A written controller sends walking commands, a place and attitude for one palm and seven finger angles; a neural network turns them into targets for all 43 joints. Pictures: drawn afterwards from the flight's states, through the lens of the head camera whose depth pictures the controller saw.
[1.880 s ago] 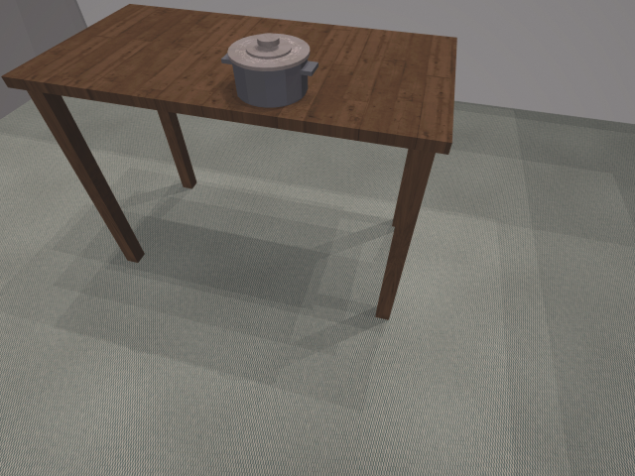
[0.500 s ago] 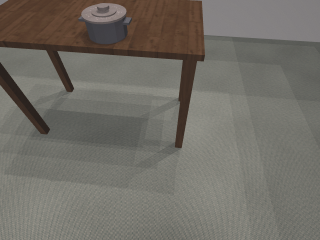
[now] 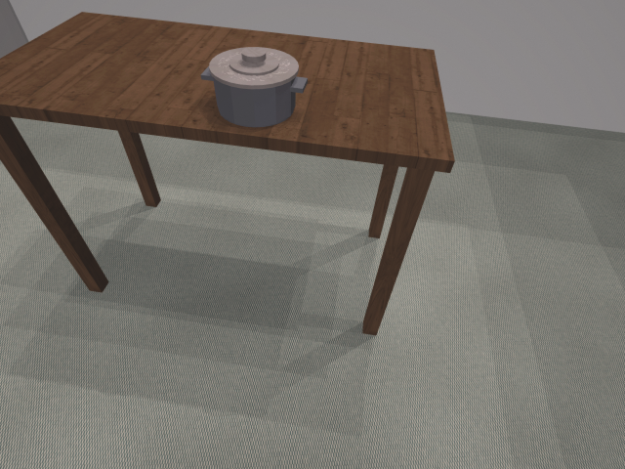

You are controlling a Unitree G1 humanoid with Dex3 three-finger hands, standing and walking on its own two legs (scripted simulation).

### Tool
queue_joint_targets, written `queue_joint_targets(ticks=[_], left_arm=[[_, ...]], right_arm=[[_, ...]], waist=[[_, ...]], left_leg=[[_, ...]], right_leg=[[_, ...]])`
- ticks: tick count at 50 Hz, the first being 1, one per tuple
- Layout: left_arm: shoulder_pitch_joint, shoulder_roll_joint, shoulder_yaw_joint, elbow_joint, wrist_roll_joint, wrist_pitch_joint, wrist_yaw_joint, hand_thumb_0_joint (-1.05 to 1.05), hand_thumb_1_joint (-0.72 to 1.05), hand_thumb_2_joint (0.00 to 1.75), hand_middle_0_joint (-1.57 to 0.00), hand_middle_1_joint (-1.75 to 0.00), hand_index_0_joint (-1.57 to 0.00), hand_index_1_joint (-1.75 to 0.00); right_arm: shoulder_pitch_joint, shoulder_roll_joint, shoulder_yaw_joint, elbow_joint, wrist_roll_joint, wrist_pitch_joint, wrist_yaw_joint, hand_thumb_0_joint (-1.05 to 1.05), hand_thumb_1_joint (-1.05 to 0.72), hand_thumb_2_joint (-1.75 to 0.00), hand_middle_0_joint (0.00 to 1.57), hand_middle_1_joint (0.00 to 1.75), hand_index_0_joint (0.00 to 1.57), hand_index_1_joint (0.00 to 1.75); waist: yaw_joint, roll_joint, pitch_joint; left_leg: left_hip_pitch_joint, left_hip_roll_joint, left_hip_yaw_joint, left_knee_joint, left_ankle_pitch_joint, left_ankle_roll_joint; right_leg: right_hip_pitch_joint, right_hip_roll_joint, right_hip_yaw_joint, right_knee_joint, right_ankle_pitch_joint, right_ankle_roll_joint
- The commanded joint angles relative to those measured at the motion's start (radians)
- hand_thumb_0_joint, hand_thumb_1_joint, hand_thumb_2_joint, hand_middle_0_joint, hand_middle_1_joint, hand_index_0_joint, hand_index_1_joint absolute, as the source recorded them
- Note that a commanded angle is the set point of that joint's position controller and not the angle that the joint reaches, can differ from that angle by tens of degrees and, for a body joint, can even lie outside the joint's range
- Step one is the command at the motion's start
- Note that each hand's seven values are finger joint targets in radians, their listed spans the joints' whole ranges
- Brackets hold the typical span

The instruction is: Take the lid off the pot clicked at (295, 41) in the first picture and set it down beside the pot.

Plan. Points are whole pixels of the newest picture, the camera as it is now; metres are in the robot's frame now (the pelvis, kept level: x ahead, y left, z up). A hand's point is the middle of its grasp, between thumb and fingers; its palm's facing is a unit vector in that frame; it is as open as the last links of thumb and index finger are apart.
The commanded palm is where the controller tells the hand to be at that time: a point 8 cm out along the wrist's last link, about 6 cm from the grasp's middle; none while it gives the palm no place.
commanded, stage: take the last steps up to it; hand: left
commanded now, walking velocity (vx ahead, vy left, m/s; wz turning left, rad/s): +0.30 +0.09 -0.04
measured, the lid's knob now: (253, 54) +0.84 +0.19 +0.15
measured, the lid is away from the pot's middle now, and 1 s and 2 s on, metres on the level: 0.00 0.00 0.00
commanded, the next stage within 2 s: come to a stop and stand still in 0.70 s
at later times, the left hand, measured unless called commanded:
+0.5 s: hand (203, 399) +0.25 +0.19 -0.14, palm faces +0.07 -0.97 -0.23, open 7.2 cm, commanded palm none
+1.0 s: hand (158, 370) +0.30 +0.28 -0.17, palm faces +0.06 -0.98 -0.18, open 7.4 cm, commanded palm none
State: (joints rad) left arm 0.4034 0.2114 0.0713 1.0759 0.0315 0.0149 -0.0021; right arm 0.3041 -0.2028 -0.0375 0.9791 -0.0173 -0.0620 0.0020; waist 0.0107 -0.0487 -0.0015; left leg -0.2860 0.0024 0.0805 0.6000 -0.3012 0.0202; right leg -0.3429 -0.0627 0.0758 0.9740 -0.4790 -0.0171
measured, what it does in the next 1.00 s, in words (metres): walks ahead: right foot, then left foot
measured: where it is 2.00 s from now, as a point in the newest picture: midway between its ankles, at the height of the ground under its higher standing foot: outside the picture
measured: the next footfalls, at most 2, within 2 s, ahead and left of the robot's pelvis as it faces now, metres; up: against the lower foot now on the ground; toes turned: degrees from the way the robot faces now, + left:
right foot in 0.32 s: +0.25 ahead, -0.08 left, +0.00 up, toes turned -9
left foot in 0.82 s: +0.41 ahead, +0.18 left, +0.00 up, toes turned +7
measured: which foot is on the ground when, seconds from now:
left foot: down 0.00-0.34, up 0.36-0.80, down 0.82-1.00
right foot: up 0.00-0.30, down 0.32-0.82, up 0.84-1.00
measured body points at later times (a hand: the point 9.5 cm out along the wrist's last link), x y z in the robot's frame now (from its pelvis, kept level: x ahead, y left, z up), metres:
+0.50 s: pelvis +0.18 +0.00 +0.01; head +0.20 -0.02 +0.46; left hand +0.24 +0.24 -0.12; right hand +0.15 -0.22 -0.15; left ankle +0.14 +0.14 -0.63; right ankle +0.21 -0.08 -0.73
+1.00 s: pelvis +0.32 +0.10 +0.01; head +0.35 +0.13 +0.46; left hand +0.30 +0.33 -0.16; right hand +0.42 -0.12 -0.12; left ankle +0.37 +0.18 -0.73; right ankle +0.28 -0.03 -0.66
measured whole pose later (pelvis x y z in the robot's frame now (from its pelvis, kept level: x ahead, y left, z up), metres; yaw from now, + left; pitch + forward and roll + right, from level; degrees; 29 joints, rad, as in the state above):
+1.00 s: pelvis +0.32 +0.10 +0.01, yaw -2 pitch -1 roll -1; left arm 0.33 0.19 0.05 1.08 0.02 0.02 0.03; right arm 0.13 -0.12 0.00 1.00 -0.01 -0.04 -0.04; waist 0.04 -0.06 0.07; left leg -0.26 0.02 0.16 0.46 -0.18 0.07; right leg -0.38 -0.04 -0.02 1.00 -0.47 0.04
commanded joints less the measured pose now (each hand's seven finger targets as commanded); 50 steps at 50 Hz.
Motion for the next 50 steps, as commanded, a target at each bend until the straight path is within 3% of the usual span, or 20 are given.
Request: queue_joint_targets(ticks=[1, 5, 11, 13, 15, 16, 17, 18, 21, 23, 25, 31, 36, 39, 40, 41, 42, 43, 44, 50], left_arm=[[-0.091, 0.045, 0.013, -0.113, -0.001, -0.05, -0.011, 0.0, 0.9, 0.9, -0.2, -0.3, -0.2, -0.3], [-0.074, 0.023, 0.001, -0.117, -0.004, -0.04, -0.015, 0.0, 0.9, 0.9, -0.2, -0.3, -0.2, -0.3], [-0.212, 0.009, -0.002, -0.183, -0.006, -0.052, -0.013, 0.0, 0.9, 0.9, -0.2, -0.3, -0.2, -0.3], [-0.195, 0.004, 0.002, -0.181, -0.005, -0.057, -0.012, 0.0, 0.9, 0.9, -0.2, -0.3, -0.2, -0.3], [-0.02, 0.036, 0.017, -0.127, 0.001, -0.07, -0.008, 0.0, 0.9, 0.9, -0.2, -0.3, -0.2, -0.3], [0.122, 0.118, 0.034, -0.087, 0.009, -0.084, 0.002, 0.0, 0.9, 0.9, -0.2, -0.3, -0.2, -0.3], [0.22, 0.21, 0.057, -0.066, 0.002, -0.086, 0.013, 0.0, 0.9, 0.9, -0.2, -0.3, -0.2, -0.3], [0.197, 0.201, 0.058, -0.066, -0.016, -0.081, 0.018, 0.0, 0.9, 0.9, -0.2, -0.3, -0.2, -0.3], [-0.007, 0.079, 0.021, -0.109, -0.017, -0.09, 0.027, 0.0, 0.9, 0.9, -0.2, -0.3, -0.2, -0.3], [-0.026, 0.042, 0.005, -0.104, -0.011, -0.102, 0.025, 0.0, 0.9, 0.9, -0.2, -0.3, -0.2, -0.3], [-0.003, 0.033, 0.009, -0.092, -0.007, -0.106, 0.026, 0.0, 0.9, 0.9, -0.2, -0.3, -0.2, -0.3], [0.031, 0.09, 0.004, -0.053, -0.005, -0.108, 0.021, 0.0, 0.9, 0.9, -0.2, -0.3, -0.2, -0.3], [0.04, 0.123, 0.012, -0.033, -0.001, -0.094, 0.026, 0.0, 0.9, 0.9, -0.2, -0.3, -0.2, -0.3], [0.021, 0.101, 0.012, -0.025, -0.005, -0.077, 0.029, 0.0, 0.9, 0.9, -0.2, -0.3, -0.2, -0.3], [0.058, 0.059, 0.002, -0.026, -0.013, -0.071, 0.026, 0.0, 0.9, 0.9, -0.2, -0.3, -0.2, -0.3], [0.11, 0.003, -0.01, -0.038, -0.02, -0.059, 0.027, 0.0, 0.9, 0.9, -0.2, -0.3, -0.2, -0.3], [0.088, 0.008, -0.015, -0.041, -0.019, -0.05, 0.041, 0.0, 0.9, 0.9, -0.2, -0.3, -0.2, -0.3], [0.071, -0.005, -0.019, -0.02, -0.021, -0.044, 0.048, 0.0, 0.9, 0.9, -0.2, -0.3, -0.2, -0.3], [0.078, -0.024, -0.022, 0.003, -0.022, -0.036, 0.051, 0.0, 0.9, 0.9, -0.2, -0.3, -0.2, -0.3], [0.057, 0.038, 0.009, -0.024, -0.005, 0.032, 0.04, 0.0, 0.9, 0.9, -0.2, -0.3, -0.2, -0.3]], right_arm=[[0.097, -0.106, -0.015, -0.003, 0.001, -0.006, -0.018, 0.0, -0.9, -0.9, 0.2, 0.3, 0.2, 0.3], [0.111, -0.088, -0.011, 0.023, 0.006, -0.027, -0.021, 0.0, -0.9, -0.9, 0.2, 0.3, 0.2, 0.3], [0.173, -0.075, -0.016, 0.072, -0.001, -0.027, -0.02, 0.0, -0.9, -0.9, 0.2, 0.3, 0.2, 0.3], [0.161, -0.08, -0.015, 0.083, -0.003, -0.024, -0.022, 0.0, -0.9, -0.9, 0.2, 0.3, 0.2, 0.3], [0.141, -0.082, -0.014, 0.088, 0.003, -0.021, -0.022, 0.0, -0.9, -0.9, 0.2, 0.3, 0.2, 0.3], [0.15, -0.052, -0.011, 0.081, 0.014, -0.022, -0.013, 0.0, -0.9, -0.9, 0.2, 0.3, 0.2, 0.3], [0.188, -0.017, -0.007, 0.052, 0.014, -0.024, -0.007, 0.0, -0.9, -0.9, 0.2, 0.3, 0.2, 0.3], [0.123, -0.064, -0.019, 0.04, 0.0, -0.014, -0.009, 0.0, -0.9, -0.9, 0.2, 0.3, 0.2, 0.3], [0.037, -0.015, -0.017, 0.051, -0.003, 0.005, 0.001, 0.0, -0.9, -0.9, 0.2, 0.3, 0.2, 0.3], [0.076, 0.019, -0.007, 0.07, -0.006, 0.023, 0.005, 0.0, -0.9, -0.9, 0.2, 0.3, 0.2, 0.3], [0.07, 0.023, -0.011, 0.065, -0.008, 0.038, 0.005, 0.0, -0.9, -0.9, 0.2, 0.3, 0.2, 0.3], [-0.066, 0.014, -0.012, 0.004, -0.002, 0.041, 0.026, 0.0, -0.9, -0.9, 0.2, 0.3, 0.2, 0.3], [-0.134, -0.002, -0.007, -0.027, 0.004, 0.024, 0.03, 0.0, -0.9, -0.9, 0.2, 0.3, 0.2, 0.3], [0.027, -0.051, -0.016, 0.021, -0.001, 0.008, 0.016, 0.0, -0.9, -0.9, 0.2, 0.3, 0.2, 0.3], [0.128, -0.13, -0.034, 0.044, -0.009, 0.0, 0.002, 0.0, -0.9, -0.9, 0.2, 0.3, 0.2, 0.3], [0.184, -0.229, -0.053, 0.047, -0.007, 0.004, -0.01, 0.0, -0.9, -0.9, 0.2, 0.3, 0.2, 0.3], [0.151, -0.214, -0.037, 0.037, -0.002, 0.025, -0.02, 0.0, -0.9, -0.9, 0.2, 0.3, 0.2, 0.3], [0.061, -0.145, -0.016, 0.026, -0.003, 0.023, -0.031, 0.0, -0.9, -0.9, 0.2, 0.3, 0.2, 0.3], [-0.008, -0.111, 0.001, 0.019, -0.003, 0.015, -0.04, 0.0, -0.9, -0.9, 0.2, 0.3, 0.2, 0.3], [-0.041, -0.103, -0.019, 0.02, 0.008, 0.046, -0.067, 0.0, -0.9, -0.9, 0.2, 0.3, 0.2, 0.3]], waist=[[-0.015, 0.13, 0.135], [0.005, 0.137, 0.093], [-0.033, 0.094, 0.106], [-0.015, 0.093, 0.11], [0.069, 0.019, 0.028], [0.119, -0.153, -0.064], [0.12, -0.356, -0.125], [0.112, -0.204, -0.075], [0.028, 0.014, 0.077], [-0.007, 0.002, 0.061], [-0.013, -0.028, 0.052], [0.008, -0.055, 0.063], [0.031, -0.093, 0.07], [-0.047, -0.035, 0.019], [-0.074, 0.133, -0.072], [-0.069, 0.344, -0.116], [-0.062, 0.284, -0.099], [-0.031, 0.167, -0.034], [-0.005, 0.196, -0.022], [-0.006, 0.145, -0.032]], left_leg=[[0.062, 0.275, -0.372, -0.462, -0.172, 0.173], [0.149, 0.224, -0.198, -0.437, 0.147, 0.187], [0.195, 0.245, -0.156, -0.388, 0.304, 0.202], [0.16, 0.24, -0.129, -0.337, 0.343, 0.184], [0.091, 0.173, -0.062, -0.095, 0.422, 0.13], [-0.068, 0.093, -0.003, 0.154, 0.28, 0.084], [-0.293, -0.042, 0.044, 0.469, -0.209, 0.031], [-0.366, 0.005, -0.065, 0.64, -0.251, 0.038], [-0.332, 0.105, -0.107, 0.66, -0.01, 0.023], [-0.274, 0.109, -0.078, 0.59, 0.044, -0.003], [-0.276, 0.119, -0.054, 0.52, 0.064, -0.027], [-0.262, 0.123, -0.002, 0.257, 0.141, -0.061], [-0.139, 0.075, 0.031, 0.063, 0.11, -0.041], [0.14, 0.045, 0.035, -0.139, 0.166, -0.02], [0.32, 0.15, -0.061, -0.165, 0.319, 0.004], [0.417, 0.388, -0.35, -0.232, 0.547, 0.08], [0.329, 0.433, -0.374, -0.273, 0.661, 0.138], [0.206, 0.407, -0.291, -0.29, 0.727, 0.131], [0.147, 0.379, -0.252, -0.296, 0.785, 0.113], [0.137, 0.363, -0.125, -0.29, 0.8, 0.135]], right_leg=[[-0.342, -0.053, -0.066, 0.24, 0.147, -0.012], [-0.321, -0.063, -0.106, 0.071, 0.206, 0.014], [-0.213, -0.034, -0.152, -0.236, 0.221, 0.007], [-0.111, -0.014, -0.166, -0.307, 0.246, -0.004], [0.172, 0.026, -0.183, -0.442, 0.307, -0.02], [0.406, -0.104, 0.002, -0.506, 0.217, -0.075], [0.552, -0.391, 0.459, -0.696, 0.141, -0.19], [0.501, -0.42, 0.505, -0.75, 0.105, -0.219], [0.181, -0.314, 0.227, -0.773, 0.177, -0.165], [0.13, -0.252, 0.06, -0.779, 0.378, -0.14], [0.135, -0.236, -0.005, -0.782, 0.466, -0.143], [0.158, -0.223, -0.066, -0.775, 0.519, -0.137], [0.195, -0.233, -0.077, -0.701, 0.583, -0.11], [0.136, -0.164, -0.132, -0.478, 0.523, -0.063], [0.053, -0.081, -0.188, -0.27, 0.343, -0.023], [-0.132, 0.043, -0.231, -0.016, -0.149, 0.028], [-0.131, 0.025, -0.116, 0.079, -0.186, 0.02], [-0.084, -0.013, -0.075, 0.077, -0.114, 0.023], [-0.051, -0.024, -0.055, 0.062, -0.063, 0.039], [-0.1, 0.02, -0.029, 0.175, 0.062, 0.059]])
